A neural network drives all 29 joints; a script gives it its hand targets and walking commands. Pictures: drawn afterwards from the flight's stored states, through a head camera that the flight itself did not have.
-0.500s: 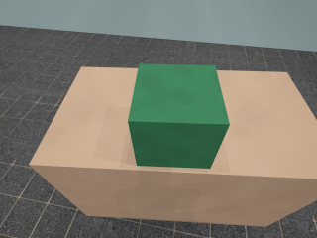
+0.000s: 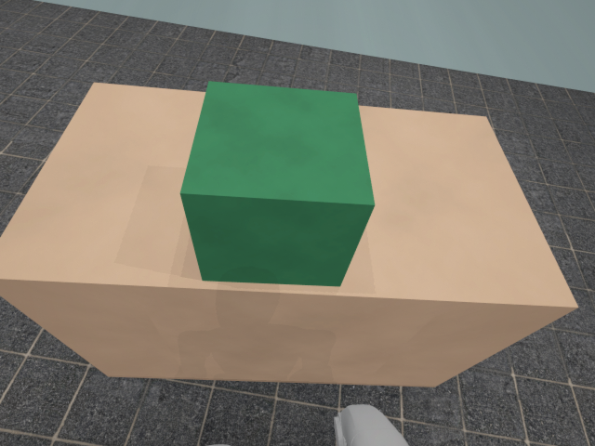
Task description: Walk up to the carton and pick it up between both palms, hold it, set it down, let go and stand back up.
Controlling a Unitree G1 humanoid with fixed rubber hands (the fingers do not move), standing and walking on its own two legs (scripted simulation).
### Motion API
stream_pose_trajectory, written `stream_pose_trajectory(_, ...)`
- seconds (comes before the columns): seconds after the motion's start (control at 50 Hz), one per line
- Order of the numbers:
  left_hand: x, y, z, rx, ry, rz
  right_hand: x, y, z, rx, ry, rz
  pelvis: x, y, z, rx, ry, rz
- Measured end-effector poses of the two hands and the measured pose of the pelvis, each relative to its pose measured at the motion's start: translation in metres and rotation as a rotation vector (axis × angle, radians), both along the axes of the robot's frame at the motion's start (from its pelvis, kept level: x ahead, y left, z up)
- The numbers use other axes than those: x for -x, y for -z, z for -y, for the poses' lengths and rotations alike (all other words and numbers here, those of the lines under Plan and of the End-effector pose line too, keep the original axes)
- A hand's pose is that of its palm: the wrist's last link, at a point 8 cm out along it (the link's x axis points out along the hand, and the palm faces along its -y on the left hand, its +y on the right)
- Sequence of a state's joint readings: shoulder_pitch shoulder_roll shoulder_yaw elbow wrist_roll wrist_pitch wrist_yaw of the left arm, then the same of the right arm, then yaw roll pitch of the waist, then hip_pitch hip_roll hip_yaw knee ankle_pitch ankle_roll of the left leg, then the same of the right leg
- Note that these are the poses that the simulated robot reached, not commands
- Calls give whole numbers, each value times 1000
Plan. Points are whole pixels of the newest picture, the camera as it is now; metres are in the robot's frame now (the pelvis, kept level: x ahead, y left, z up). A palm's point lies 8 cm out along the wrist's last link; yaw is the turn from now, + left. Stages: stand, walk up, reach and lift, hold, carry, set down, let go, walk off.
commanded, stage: walk up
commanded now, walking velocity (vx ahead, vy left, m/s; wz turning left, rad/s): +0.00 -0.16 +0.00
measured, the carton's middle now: (277, 189) +0.50 +0.03 +0.00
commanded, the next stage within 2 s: none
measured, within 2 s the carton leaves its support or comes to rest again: neither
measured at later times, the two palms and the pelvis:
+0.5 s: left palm out of the picture -0.05 +0.05 -0.12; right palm out of the picture -0.06 -0.37 -0.15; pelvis -0.01 -0.14 +0.01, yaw +2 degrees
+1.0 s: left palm out of the picture -0.10 +0.08 -0.14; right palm out of the picture -0.08 -0.32 -0.15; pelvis -0.04 -0.12 +0.00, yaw +0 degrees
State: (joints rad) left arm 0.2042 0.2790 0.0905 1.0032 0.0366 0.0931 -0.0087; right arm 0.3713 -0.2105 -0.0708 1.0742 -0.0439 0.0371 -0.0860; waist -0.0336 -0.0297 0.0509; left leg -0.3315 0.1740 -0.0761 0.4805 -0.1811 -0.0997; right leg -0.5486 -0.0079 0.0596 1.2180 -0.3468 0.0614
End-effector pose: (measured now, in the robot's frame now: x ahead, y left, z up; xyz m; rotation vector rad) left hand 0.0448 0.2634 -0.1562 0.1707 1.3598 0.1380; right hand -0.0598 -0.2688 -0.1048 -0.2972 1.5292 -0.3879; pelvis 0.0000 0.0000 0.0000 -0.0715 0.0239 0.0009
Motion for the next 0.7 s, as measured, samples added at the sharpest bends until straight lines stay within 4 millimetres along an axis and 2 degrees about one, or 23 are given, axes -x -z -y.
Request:
stream_pose_trajectory(0.04, -8, -3, 19, 1, 9, 46, -1, 8, 20, -12, -8, 18, 3, 4, 14, -17, 8, -9)
stream_pose_trajectory(0.1, -12, -10, 48, -35, 26, 70, -13, 32, 46, -57, -17, 91, 8, 12, 39, -54, 13, -18)
stream_pose_trajectory(0.14, -7, -15, 67, -82, 26, 75, -23, 54, 64, -94, -21, 138, 13, 19, 57, -59, 19, -6)
stream_pose_trajectory(0.18, 3, -31, 89, -96, 3, 99, -27, 65, 74, -141, -38, 145, 16, 14, 69, -55, -14, 26)
stream_pose_trajectory(0.24, 27, -54, 113, -100, -26, 106, -26, 58, 72, -231, -12, 119, 6, -5, 90, -157, 17, 1)
stream_pose_trajectory(0.28, 43, -59, 130, -96, -16, 48, -30, 50, 74, -278, 8, 132, 4, -15, 104, -178, 44, -4)
stream_pose_trajectory(0.32, 52, -58, 146, -82, -18, 7, -28, 43, 77, -296, -7, 125, 8, -18, 118, -177, -2, 0)
stream_pose_trajectory(0.38, 62, -51, 170, -44, -32, 5, -10, 39, 88, -298, -10, 50, 11, -17, 132, -169, -3, -5)
stream_pose_trajectory(0.44, 83, -42, 197, -2, -15, -62, -3, 41, 101, -286, 17, 25, 11, -14, 139, -135, 6, -9)
stream_pose_trajectory(0.5, 96, -35, 210, 14, -50, -80, 0, 43, 104, -278, -5, -9, 11, -10, 144, -111, -35, 0)
stream_pose_trajectory(0.54, 105, -31, 218, 28, -56, -86, -9, 44, 105, -269, -17, 1, 12, -8, 146, -104, -14, 3)
stream_pose_trajectory(0.6, 120, -23, 228, 53, -53, -126, -33, 43, 104, -256, -45, 73, 15, -6, 148, -91, -19, 15)
stream_pose_trajectory(0.7, 133, -11, 230, 92, -94, -118, -55, 44, 90, -249, -111, 131, 21, 0, 143, -66, -27, 36)
